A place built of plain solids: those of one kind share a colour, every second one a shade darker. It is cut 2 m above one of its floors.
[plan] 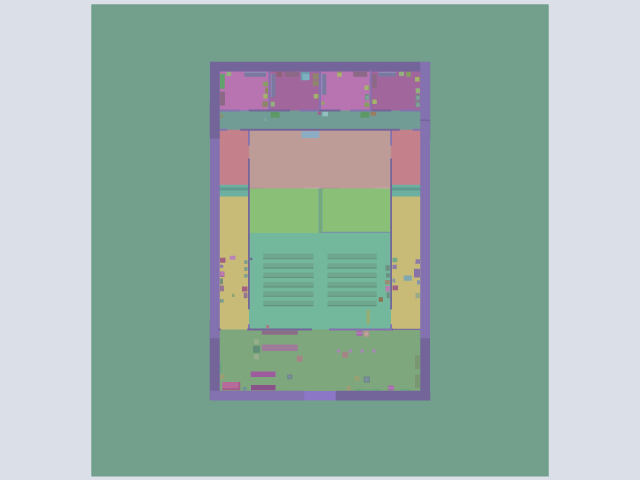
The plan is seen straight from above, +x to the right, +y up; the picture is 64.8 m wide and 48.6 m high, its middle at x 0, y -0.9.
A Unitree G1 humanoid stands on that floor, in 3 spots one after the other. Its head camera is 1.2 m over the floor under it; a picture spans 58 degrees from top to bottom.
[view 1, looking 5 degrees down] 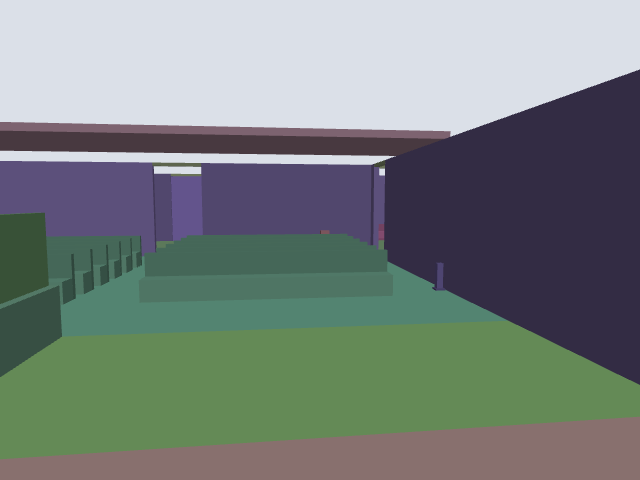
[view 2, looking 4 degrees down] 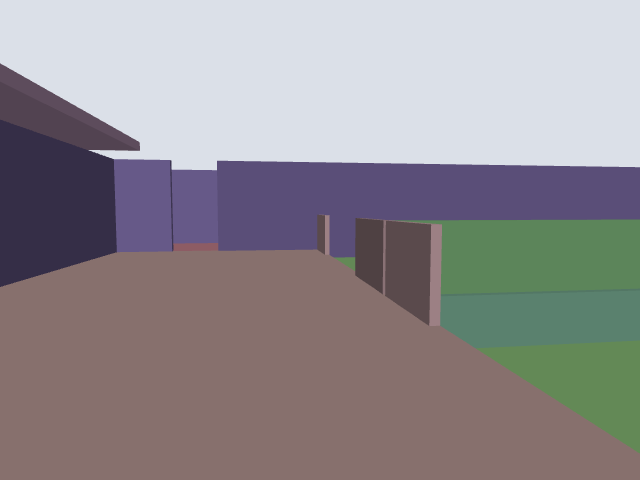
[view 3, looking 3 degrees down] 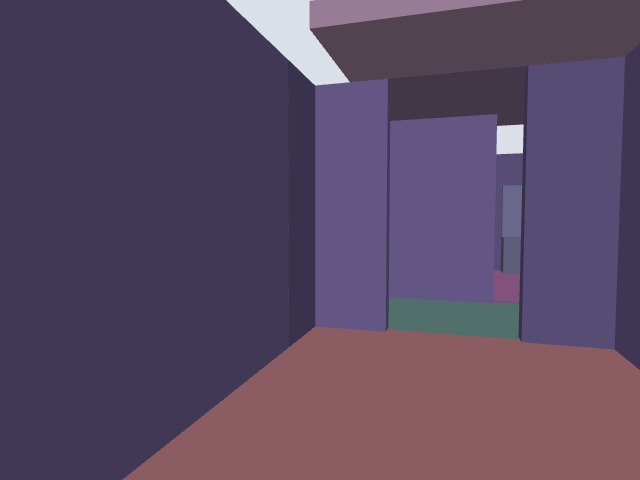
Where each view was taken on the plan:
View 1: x -3.14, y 6.41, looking -97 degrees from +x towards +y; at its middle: seats_parterre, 12.13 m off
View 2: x -5.80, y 6.16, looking -8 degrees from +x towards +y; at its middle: rail_end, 12.47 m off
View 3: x -8.72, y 5.67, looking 107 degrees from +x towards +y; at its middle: wall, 4.70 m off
